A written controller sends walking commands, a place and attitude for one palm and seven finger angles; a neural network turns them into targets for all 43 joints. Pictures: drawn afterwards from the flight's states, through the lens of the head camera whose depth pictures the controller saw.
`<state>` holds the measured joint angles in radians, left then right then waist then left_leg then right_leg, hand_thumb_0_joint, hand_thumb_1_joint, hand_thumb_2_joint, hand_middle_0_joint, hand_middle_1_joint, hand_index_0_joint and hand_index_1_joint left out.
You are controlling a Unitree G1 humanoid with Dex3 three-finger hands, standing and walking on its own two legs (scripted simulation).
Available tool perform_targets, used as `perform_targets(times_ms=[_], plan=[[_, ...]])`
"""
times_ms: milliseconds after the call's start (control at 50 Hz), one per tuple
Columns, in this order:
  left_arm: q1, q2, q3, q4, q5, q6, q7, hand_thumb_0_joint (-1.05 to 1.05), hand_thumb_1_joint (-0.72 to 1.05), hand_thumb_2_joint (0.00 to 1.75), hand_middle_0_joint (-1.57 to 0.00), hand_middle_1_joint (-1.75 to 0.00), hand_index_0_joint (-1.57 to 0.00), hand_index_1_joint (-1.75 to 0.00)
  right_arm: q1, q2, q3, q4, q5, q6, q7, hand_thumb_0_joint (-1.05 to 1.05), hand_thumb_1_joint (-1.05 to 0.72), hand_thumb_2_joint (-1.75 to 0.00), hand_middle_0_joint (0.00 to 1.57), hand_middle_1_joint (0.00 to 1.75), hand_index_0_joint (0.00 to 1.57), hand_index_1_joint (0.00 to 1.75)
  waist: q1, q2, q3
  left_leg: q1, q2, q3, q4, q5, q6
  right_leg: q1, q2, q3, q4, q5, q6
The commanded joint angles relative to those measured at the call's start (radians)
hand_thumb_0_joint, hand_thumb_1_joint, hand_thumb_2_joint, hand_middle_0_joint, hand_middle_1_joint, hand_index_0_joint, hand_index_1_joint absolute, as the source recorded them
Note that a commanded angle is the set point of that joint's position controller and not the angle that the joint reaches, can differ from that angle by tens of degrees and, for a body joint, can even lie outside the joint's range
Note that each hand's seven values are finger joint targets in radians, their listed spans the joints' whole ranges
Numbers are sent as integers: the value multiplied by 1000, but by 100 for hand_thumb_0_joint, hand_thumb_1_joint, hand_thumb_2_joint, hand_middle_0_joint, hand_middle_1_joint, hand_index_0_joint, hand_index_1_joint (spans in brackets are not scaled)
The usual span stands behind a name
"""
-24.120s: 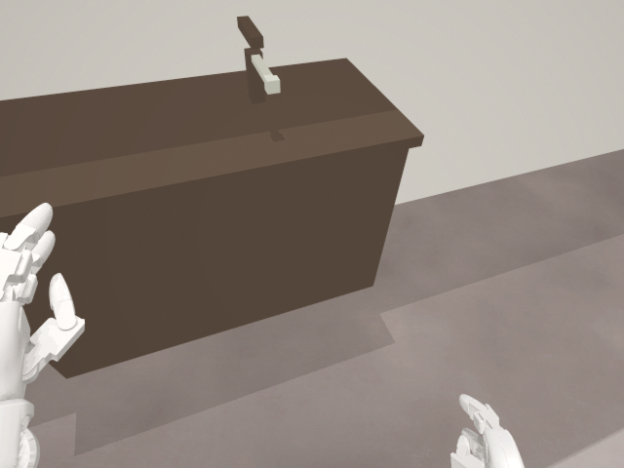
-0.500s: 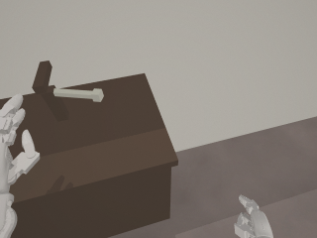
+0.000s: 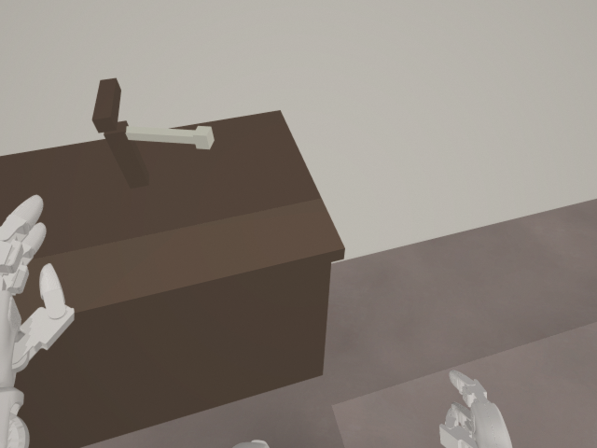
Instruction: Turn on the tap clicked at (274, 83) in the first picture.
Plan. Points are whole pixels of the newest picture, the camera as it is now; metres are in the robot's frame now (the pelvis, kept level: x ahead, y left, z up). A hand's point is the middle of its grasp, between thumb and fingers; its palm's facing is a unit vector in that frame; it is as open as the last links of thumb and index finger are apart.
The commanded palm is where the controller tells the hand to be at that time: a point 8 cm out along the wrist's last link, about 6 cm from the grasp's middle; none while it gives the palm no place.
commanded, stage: step back with the hand held close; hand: left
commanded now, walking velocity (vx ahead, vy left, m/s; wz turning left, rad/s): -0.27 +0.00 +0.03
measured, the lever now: (203, 137) +0.57 +0.22 +0.12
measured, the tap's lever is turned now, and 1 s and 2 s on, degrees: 67 67 67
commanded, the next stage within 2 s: stop stepping back and stand still in 0.42 s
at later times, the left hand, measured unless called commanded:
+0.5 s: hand out of the picture +0.09 +0.26 +0.17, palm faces +0.50 -0.79 -0.35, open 7.4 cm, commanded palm +0.03 +0.28 +0.19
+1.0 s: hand out of the picture +0.01 +0.19 +0.17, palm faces +0.36 -0.86 -0.37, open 7.4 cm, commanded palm -0.05 +0.23 +0.19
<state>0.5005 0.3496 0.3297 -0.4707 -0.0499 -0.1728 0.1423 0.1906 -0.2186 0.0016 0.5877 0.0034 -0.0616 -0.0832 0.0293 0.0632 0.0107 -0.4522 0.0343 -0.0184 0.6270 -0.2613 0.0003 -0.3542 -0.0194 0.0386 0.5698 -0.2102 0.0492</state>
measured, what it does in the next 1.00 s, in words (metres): walks backwards: left foot, then right foot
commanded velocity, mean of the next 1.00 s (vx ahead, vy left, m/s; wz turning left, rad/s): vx -0.06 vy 0.02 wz -0.03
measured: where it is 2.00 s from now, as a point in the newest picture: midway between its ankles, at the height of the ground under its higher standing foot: outside the picture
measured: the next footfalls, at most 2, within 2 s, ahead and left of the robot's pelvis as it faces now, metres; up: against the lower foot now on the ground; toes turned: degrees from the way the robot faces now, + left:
left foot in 0.44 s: -0.03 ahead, +0.13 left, +0.00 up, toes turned +6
right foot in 0.68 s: -0.12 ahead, -0.14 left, +0.00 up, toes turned -3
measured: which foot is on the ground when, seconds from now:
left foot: down 0.00-0.26, up 0.28-0.42, down 0.44-0.68, up 0.70-0.94, down 0.96-1.00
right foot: down 0.00-0.44, up 0.46-0.66, down 0.68-1.00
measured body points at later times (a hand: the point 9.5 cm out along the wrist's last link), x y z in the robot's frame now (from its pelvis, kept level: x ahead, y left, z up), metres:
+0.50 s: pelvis -0.12 -0.01 -0.01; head -0.10 +0.00 +0.44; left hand +0.06 +0.30 +0.19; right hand +0.09 -0.23 -0.08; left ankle -0.07 +0.13 -0.73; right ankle -0.01 -0.13 -0.70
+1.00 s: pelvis -0.22 -0.04 +0.00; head -0.23 -0.04 +0.45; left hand -0.01 +0.23 +0.19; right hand -0.10 -0.32 -0.08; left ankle -0.24 +0.09 -0.73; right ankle -0.15 -0.13 -0.71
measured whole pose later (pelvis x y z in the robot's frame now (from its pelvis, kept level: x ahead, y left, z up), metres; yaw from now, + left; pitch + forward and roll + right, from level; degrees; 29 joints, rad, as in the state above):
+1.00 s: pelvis -0.22 -0.04 +0.00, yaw -2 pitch -2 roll +2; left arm 0.46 0.38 0.33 -0.45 -0.05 -0.13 0.17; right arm 0.28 -0.26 -0.04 0.65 0.00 -0.11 -0.08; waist -0.04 -0.05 -0.01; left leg -0.16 0.00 0.06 0.51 -0.32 0.02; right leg -0.41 -0.01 -0.03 0.71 -0.36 -0.02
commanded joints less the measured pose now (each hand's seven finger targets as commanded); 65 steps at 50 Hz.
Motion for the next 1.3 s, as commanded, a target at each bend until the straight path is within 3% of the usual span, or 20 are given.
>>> perform_targets(times_ms=[0, 100, 180, 240, 300, 380, 420, 440, 500, 620, 680, 780, 880, 900, 940, 1000, 1100, 1120, 1160, 1280], plan=[[-172, 186, 101, -233, 9, -71, 33, 0, 90, 90, -20, -30, -20, -30, -110, -115, -40, -150, -6, -74, -21, 0, -90, -90, 20, 30, 20, 30, -25, -50, -84, 98, 61, -83, -153, -263, 40, -101, -55, 34, -142, -236, -62], [-166, 183, 141, -288, 41, -97, 41, 0, 90, 90, -20, -30, -20, -30, -126, -135, -47, -169, -6, -96, -15, 0, -90, -90, 20, 30, 20, 30, -7, 246, -102, -244, 187, -236, -417, -555, 105, 254, 74, -71, 197, -136, -17], [-39, 196, 168, -284, 15, -109, 26, 0, 90, 90, -20, -30, -20, -30, -98, -95, -56, -164, -1, -90, 10, 0, -90, -90, 20, 30, 20, 30, -7, 76, -114, -63, 85, -83, -168, -338, 50, 76, 6, -5, -35, -120, -74], [26, 191, 142, -232, -8, -98, 29, 0, 90, 90, -20, -30, -20, -30, -50, -72, -61, -110, -4, -74, 27, 0, -90, -90, 20, 30, 20, 30, -31, -255, -144, 189, -32, 48, 343, -162, -37, -248, -298, 331, -296, -106, -217], [-87, 196, 129, -275, -6, -68, 23, 0, 90, 90, -20, -30, -20, -30, -83, -54, -46, -121, -8, -58, 33, 0, -90, -90, 20, 30, 20, 30, -42, -314, -101, 112, 1, -29, 412, -189, -25, -205, -298, 267, -247, 46, -217], [-192, 197, 122, -205, 1, -81, 29, 0, 90, 90, -20, -30, -20, -30, -87, -87, -35, -105, -6, -64, 2, 0, -90, -90, 20, 30, 20, 30, -45, -110, -42, 192, 28, 16, -213, -41, 8, -114, -129, 116, -14, 92, -89], [-206, 181, 124, -249, 1, -101, 40, 0, 90, 90, -20, -30, -20, -30, -84, -118, -48, -132, -14, -87, -2, 0, -90, -90, 20, 30, 20, 30, -28, 249, -84, 198, 321, -245, -308, 279, 132, -190, 17, 7, 325, -229, -19], [-214, 187, 128, -264, 2, -109, 44, 0, 90, 90, -20, -30, -20, -30, -70, -97, -56, -117, -14, -101, 1, 0, -90, -90, 20, 30, 20, 30, -19, 205, -112, 235, 349, -209, -282, 469, 157, -213, 32, 31, 478, -304, -22], [-209, 173, 117, -344, -16, -105, 27, 0, 90, 90, -20, -30, -20, -30, -66, -107, -75, -108, -17, -125, 35, 0, -90, -90, 20, 30, 20, 30, -30, 208, -140, 165, 327, -157, -266, 391, 172, -161, 31, 55, 610, -267, -12], [-96, 166, 123, -283, 9, -48, 30, 0, 90, 90, -20, -30, -20, -30, -85, -109, -57, -153, 14, -117, 53, 0, -90, -90, 20, 30, 20, 30, -10, 123, -104, -38, 146, -1, -220, -456, 37, 230, 50, -101, -35, -165, -45], [-148, 221, 123, -225, 4, -27, 19, 0, 90, 90, -20, -30, -20, -30, -94, -78, -45, -139, 11, -79, 41, 0, -90, -90, 20, 30, 20, 30, -35, -342, -13, -66, -46, 41, 493, -212, -12, -43, -316, 457, -438, -370, -236], [-58, 201, 132, -87, -9, -17, 19, 0, 90, 90, -20, -30, -20, -30, -94, -77, -38, -103, 13, -50, 18, 0, -90, -90, 20, 30, 20, 30, -64, -234, -36, 110, 11, 20, 315, -103, -4, -144, -217, 172, -347, -441, -166], [-149, 213, 113, -195, 3, -40, 51, 0, 90, 90, -20, -30, -20, -30, -75, -99, -40, -107, 1, -92, -2, 0, -90, -90, 20, 30, 20, 30, -50, -167, -99, 263, -28, 117, -183, -166, 48, 42, -177, 128, -256, -410, -151], [-160, 206, 102, -223, 3, -46, 54, 0, 90, 90, -20, -30, -20, -30, -60, -111, -44, -110, -2, -103, -4, 0, -90, -90, 20, 30, 20, 30, -57, -65, -103, 289, -28, 97, -290, -168, 62, 86, -137, 96, -156, -350, -134], [-154, 195, 95, -294, 10, -54, 54, 0, 90, 90, -20, -30, -20, -30, -56, -153, -61, -126, -2, -116, 2, 0, -90, -90, 20, 30, 20, 30, -41, 342, -45, 397, 231, -287, -424, -148, 172, -152, 36, -78, 242, -255, -60], [-114, 220, 136, -246, 24, -53, 38, 0, 90, 90, -20, -30, -20, -30, -62, -114, -66, -85, 3, -125, 22, 0, -90, -90, 20, 30, 20, 30, -49, 256, 38, 217, 258, -314, -448, -224, 210, -224, -13, -17, 440, -209, -50], [-51, 179, 132, -113, 9, -39, 29, 0, 90, 90, -20, -30, -20, -30, -58, -133, -62, -87, 11, -107, 16, 0, -90, -90, 20, 30, 20, 30, -21, 24, 7, 53, 124, -46, -184, -140, 98, 262, 24, -115, -152, -46, -46], [-59, 185, 135, -97, 10, -40, 23, 0, 90, 90, -20, -30, -20, -30, -54, -126, -66, -88, 10, -102, 15, 0, -90, -90, 20, 30, 20, 30, -20, -91, -12, -7, 72, 10, -30, -173, 79, 339, -33, -32, -213, -36, -71], [-106, 197, 124, -72, 10, -43, 6, 0, 90, 90, -20, -30, -20, -30, -65, -109, -76, -103, 14, -89, 19, 0, -90, -90, 20, 30, 20, 30, -36, -317, 7, -136, -51, 34, 398, -253, 26, 242, -337, 492, -414, -296, -206], [-123, 212, 120, -177, 2, -82, 2, 0, 90, 90, -20, -30, -20, -30, -85, -77, -44, -97, 11, -81, 29, 0, -90, -90, 20, 30, 20, 30, -43, -223, -46, 169, 8, 46, 138, -99, 18, 14, -240, 156, -384, -295, -166]])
